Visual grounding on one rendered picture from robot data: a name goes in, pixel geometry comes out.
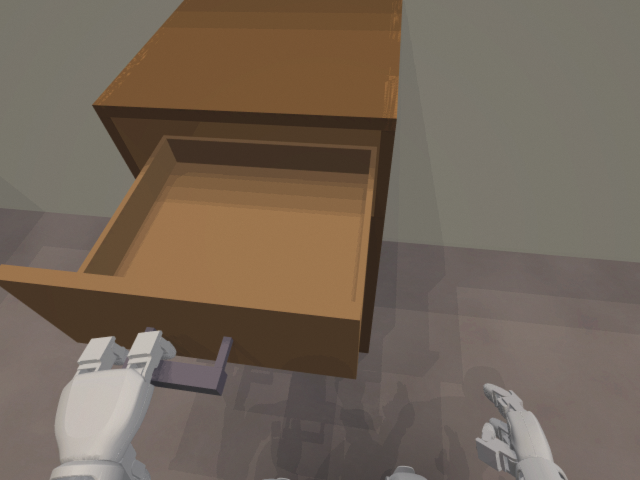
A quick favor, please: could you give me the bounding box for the right robot forearm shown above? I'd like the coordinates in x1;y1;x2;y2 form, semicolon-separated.
515;457;568;480

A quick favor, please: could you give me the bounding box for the robot right shin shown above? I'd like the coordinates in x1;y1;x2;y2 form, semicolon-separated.
393;466;415;474

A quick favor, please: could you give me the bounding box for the right robot hand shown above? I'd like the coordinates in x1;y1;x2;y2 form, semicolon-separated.
476;383;554;478

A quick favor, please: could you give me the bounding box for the drawer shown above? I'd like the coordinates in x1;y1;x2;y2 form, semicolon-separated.
0;135;377;379

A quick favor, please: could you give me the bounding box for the left robot forearm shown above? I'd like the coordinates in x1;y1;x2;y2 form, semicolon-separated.
50;460;125;480

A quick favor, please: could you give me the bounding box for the cabinet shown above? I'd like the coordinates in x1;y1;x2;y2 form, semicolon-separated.
92;0;402;353

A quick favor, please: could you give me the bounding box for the left robot hand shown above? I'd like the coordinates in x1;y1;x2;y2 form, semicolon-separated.
54;330;176;480

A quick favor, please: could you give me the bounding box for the handle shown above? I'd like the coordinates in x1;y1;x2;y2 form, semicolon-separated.
122;327;233;396

